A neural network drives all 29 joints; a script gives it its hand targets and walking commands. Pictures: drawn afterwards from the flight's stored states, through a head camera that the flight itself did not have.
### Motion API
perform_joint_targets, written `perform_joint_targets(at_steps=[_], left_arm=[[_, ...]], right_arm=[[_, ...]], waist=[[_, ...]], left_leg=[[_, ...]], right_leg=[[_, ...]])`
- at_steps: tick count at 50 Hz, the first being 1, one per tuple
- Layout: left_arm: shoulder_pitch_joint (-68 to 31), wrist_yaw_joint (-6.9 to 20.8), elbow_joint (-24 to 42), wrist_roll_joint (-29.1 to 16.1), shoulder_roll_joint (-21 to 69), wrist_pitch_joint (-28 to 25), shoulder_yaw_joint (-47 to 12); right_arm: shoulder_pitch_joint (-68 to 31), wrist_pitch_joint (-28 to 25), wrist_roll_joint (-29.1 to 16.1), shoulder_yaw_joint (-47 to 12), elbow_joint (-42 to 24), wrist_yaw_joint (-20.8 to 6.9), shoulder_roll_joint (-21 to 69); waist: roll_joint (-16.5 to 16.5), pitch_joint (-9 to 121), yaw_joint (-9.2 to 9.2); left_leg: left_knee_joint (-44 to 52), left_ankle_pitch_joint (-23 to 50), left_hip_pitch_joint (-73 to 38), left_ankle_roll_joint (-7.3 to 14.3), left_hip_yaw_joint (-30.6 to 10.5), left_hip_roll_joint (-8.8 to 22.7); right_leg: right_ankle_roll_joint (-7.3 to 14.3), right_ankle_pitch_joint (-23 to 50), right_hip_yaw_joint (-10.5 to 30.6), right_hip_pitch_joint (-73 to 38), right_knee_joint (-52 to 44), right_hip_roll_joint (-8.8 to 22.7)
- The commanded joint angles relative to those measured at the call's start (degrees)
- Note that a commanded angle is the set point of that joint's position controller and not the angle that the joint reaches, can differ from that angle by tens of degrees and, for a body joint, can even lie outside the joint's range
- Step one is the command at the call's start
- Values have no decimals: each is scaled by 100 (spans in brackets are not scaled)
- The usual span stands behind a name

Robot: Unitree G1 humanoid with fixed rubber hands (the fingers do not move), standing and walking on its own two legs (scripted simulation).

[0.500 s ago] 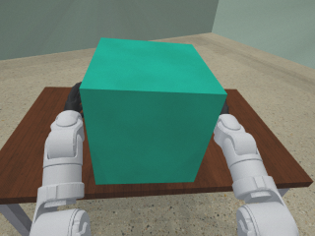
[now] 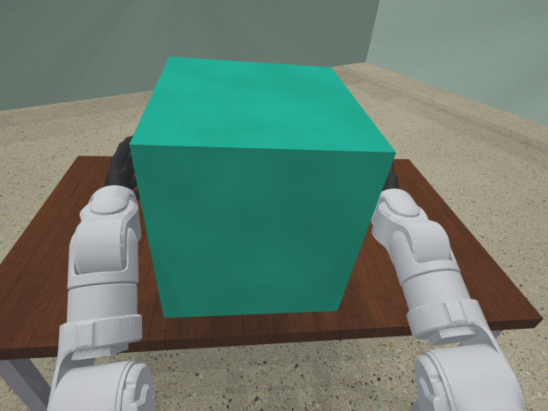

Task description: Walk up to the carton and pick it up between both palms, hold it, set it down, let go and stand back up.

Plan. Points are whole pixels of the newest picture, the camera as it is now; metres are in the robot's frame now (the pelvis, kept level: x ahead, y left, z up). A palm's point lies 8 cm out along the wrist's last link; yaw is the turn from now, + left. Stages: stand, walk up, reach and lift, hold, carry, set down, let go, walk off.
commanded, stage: hold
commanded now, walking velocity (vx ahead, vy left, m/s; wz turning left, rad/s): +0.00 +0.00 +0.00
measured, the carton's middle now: (253, 183) +0.43 +0.00 +0.18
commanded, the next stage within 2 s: none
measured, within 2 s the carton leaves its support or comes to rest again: neither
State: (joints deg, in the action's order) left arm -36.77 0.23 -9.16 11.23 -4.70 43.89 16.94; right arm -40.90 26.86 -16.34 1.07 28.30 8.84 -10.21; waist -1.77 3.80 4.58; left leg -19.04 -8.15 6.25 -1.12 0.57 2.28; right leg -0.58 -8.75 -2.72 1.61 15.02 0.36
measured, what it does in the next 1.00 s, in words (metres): stands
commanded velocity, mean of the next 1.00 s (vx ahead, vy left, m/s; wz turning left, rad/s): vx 0.00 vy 0.00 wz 0.00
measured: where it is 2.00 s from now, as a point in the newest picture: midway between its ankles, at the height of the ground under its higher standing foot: outside the picture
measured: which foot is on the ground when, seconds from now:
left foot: down 0.00-1.00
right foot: down 0.00-1.00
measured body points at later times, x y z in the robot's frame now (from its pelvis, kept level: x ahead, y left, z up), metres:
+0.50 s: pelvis -0.01 +0.00 +0.00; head -0.07 +0.02 +0.45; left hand +0.37 +0.18 +0.23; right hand +0.37 -0.17 +0.23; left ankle +0.03 +0.13 -0.75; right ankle +0.00 -0.12 -0.75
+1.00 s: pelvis +0.00 +0.00 +0.00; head -0.07 +0.02 +0.45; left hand +0.37 +0.18 +0.23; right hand +0.37 -0.17 +0.23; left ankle +0.03 +0.13 -0.75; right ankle +0.00 -0.12 -0.75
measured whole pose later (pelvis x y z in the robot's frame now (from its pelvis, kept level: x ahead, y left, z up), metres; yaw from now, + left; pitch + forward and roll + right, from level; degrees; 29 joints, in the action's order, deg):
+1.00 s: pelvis +0.00 +0.00 +0.00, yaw +0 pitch -4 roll -1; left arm -38.1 0.9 -7.7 12.5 -4.2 48.1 18.0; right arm -43.4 31.6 -16.5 1.8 28.1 8.8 -10.6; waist -1.6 5.2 4.6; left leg -19.0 -7.9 6.8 -1.1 0.6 2.3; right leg -0.5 -8.4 -2.5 2.2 14.9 0.3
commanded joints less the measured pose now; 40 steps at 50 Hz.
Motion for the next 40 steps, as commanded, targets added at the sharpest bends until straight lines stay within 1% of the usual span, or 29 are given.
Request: perform_joint_targets(at_steps=[1,5,6,8,13,17,21,28,40], left_arm=[[-4080,883,1701,-1181,2754,-317,-2688],[-4057,1026,1399,-910,2652,-65,-2436],[-4112,1055,1355,-891,2670,-43,-2437],[-4288,1079,1345,-942,2737,-47,-2508],[-4626,1040,1272,-1103,2833,-143,-2584],[-4608,1056,1017,-1040,2846,-153,-2446],[-4612,1087,906,-1013,2843,-166,-2366],[-4672,1073,976,-1057,2857,-206,-2389],[-4575,1026,1245,-1084,2853,-163,-2504]], right_arm=[[-4719,-221,-985,-2034,-2529,-669,3048],[-4694,-15,-766,-1752,-2088,-711,2926],[-4736,3,-723,-1709,-2028,-734,2954],[-4874,13,-706,-1668,-2039,-775,3050],[-5097,34,-750,-1663,-2063,-820,3192],[-5146,40,-686,-1623,-1835,-841,3196],[-5211,16,-682,-1610,-1755,-848,3199],[-5220,-5,-758,-1624,-1813,-840,3194],[-5082,30,-850,-1666,-1986,-838,3110]], waist=[[360,2744,48],[345,2061,32],[365,2021,28],[426,2146,30],[456,2538,38],[381,2475,3],[326,2519,-7],[355,2582,17],[459,2593,40]], left_leg=[[-205,2265,-1406,-145,12,-487],[117,1347,-1014,-90,70,-456],[168,1173,-945,-81,79,-449],[182,1053,-910,-82,73,-445],[95,1129,-993,-81,38,-458],[162,940,-897,-25,36,-448],[163,988,-890,-3,32,-447],[93,1246,-973,-42,10,-456],[20,1478,-1074,-122,-10,-453]], right_leg=[[-155,1929,51,-301,0,-469],[-106,1072,83,-156,-173,-379],[-90,938,89,-134,-191,-365],[-73,872,92,-118,-185,-360],[-94,1055,88,-74,-135,-378],[-90,904,102,-69,-158,-367],[-90,939,111,-139,-161,-372],[-95,1115,104,-156,-142,-397],[-88,1271,90,-145,-110,-420]])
